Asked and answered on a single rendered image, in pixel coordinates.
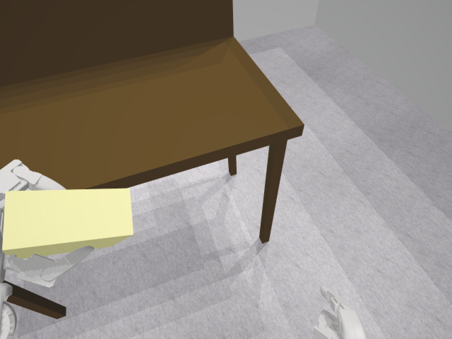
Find robot left forearm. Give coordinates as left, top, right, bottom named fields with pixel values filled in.
left=0, top=283, right=17, bottom=339

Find table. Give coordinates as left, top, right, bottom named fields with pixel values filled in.
left=0, top=0, right=304, bottom=319

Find robot left hand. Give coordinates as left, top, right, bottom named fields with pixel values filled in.
left=0, top=160, right=94, bottom=287

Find robot right hand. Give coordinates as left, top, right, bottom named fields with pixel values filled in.
left=314, top=285, right=367, bottom=339

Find sponge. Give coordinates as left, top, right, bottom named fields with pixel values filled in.
left=2, top=189, right=133, bottom=259

